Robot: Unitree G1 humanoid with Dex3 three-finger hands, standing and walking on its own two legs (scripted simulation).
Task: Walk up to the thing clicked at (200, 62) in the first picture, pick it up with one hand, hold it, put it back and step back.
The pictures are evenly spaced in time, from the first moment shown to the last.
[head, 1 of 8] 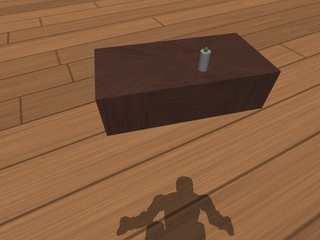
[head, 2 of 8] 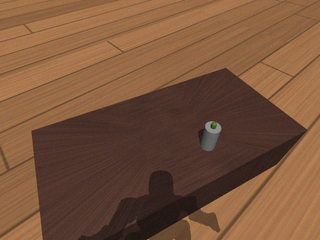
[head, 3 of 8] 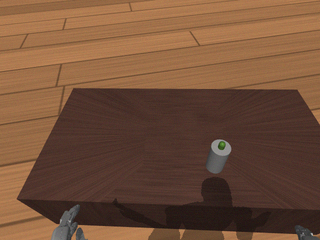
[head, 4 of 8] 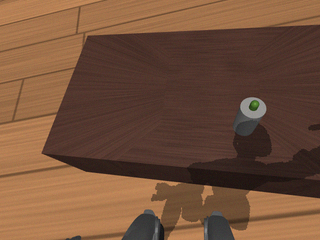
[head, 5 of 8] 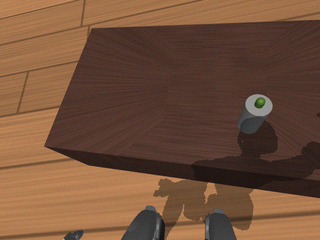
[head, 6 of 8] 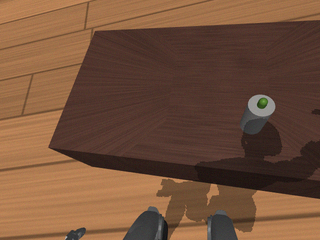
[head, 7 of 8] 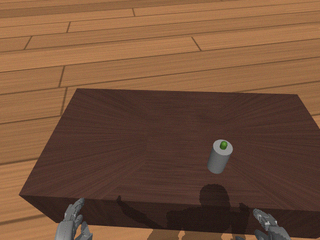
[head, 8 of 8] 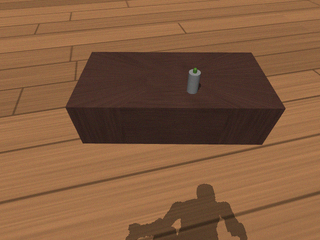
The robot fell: no
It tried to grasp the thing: no
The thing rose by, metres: 0.00
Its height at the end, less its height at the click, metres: +0.00
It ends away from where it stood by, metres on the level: 0.00
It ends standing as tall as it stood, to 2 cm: yes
